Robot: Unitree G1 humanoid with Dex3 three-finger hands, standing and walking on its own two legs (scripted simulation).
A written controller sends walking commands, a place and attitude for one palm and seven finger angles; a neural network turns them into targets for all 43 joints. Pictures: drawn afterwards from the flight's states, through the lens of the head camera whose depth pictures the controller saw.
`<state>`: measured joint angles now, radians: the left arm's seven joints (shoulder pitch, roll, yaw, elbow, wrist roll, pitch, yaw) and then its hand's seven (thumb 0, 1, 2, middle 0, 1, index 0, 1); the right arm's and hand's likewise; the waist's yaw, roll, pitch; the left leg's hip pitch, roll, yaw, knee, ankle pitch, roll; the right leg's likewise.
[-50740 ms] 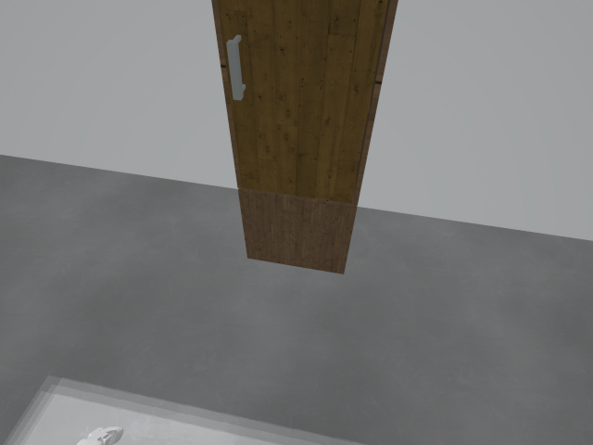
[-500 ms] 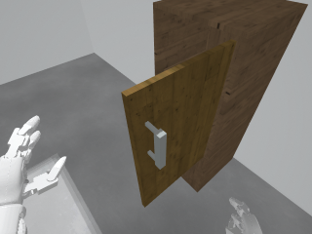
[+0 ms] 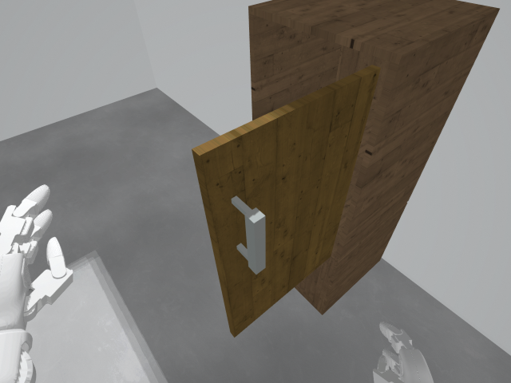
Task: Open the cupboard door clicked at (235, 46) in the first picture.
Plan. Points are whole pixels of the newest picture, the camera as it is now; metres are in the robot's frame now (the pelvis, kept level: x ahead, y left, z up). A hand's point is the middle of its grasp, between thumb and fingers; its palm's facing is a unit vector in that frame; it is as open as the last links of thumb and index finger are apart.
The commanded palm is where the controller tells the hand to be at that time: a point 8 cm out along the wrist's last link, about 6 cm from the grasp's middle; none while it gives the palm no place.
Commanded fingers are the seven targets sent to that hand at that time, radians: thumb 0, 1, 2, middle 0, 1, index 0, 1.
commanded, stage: step back with the hand held close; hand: left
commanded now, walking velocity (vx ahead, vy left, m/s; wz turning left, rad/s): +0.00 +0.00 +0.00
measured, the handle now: (248, 235) +0.32 +0.06 +0.08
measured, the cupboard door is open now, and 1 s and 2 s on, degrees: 90 90 90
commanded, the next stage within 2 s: stop stepping back and stand still in 1.14 s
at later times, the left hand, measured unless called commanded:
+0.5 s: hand (55, 295) +0.16 +0.26 +0.14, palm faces +0.30 -0.80 -0.52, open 7.4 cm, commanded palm +0.10 +0.31 +0.17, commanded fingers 0.00 0.90 0.90 -0.20 -0.30 -0.20 -0.30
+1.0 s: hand out of the picture +0.07 +0.30 +0.16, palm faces +0.43 -0.78 -0.46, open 7.4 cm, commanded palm -0.01 +0.34 +0.17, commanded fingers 0.00 0.90 0.90 -0.20 -0.30 -0.20 -0.30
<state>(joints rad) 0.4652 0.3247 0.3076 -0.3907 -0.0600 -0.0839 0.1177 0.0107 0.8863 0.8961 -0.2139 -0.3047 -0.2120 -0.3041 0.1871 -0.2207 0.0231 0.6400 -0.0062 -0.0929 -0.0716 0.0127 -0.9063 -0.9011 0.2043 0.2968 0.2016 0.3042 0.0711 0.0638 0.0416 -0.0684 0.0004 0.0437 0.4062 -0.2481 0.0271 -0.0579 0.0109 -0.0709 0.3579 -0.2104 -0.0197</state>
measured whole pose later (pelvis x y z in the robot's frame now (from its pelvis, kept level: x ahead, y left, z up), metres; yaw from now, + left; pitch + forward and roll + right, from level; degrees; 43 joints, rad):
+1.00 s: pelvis -0.14 +0.04 -0.02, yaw +2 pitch -1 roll -3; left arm 0.51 0.44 0.45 -0.58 -0.01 -0.22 0.16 0.01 0.89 0.90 -0.22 -0.31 -0.22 -0.30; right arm 0.22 -0.19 -0.01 0.60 -0.02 -0.10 -0.08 0.01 -0.91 -0.90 0.20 0.30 0.20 0.30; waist -0.02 -0.02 0.09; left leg -0.40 0.01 0.01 0.65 -0.23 0.06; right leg -0.52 0.03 0.01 1.01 -0.44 0.01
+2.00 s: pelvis -0.34 +0.03 -0.01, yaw -1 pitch -2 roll -1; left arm 0.51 0.36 0.39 -0.37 -0.02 -0.22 0.15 0.01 0.89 0.90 -0.22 -0.30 -0.21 -0.30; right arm 0.26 -0.22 0.00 0.67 0.00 -0.11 -0.09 0.01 -0.91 -0.90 0.21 0.30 0.20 0.30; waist 0.01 0.03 0.00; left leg -0.26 0.01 0.00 0.53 -0.24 0.01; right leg -0.24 0.01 -0.06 0.50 -0.24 -0.01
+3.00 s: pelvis -0.37 +0.03 -0.01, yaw +1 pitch -2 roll -1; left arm 0.26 0.25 0.01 1.03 0.02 0.02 -0.01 0.00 0.94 0.90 -0.21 -0.30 -0.21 -0.30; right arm 0.28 -0.27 -0.02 1.05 -0.02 0.03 -0.01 0.01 -0.91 -0.90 0.20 0.30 0.20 0.30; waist 0.00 -0.01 0.09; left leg -0.30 -0.01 -0.03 0.50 -0.17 0.01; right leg -0.26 0.00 -0.07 0.48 -0.19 -0.03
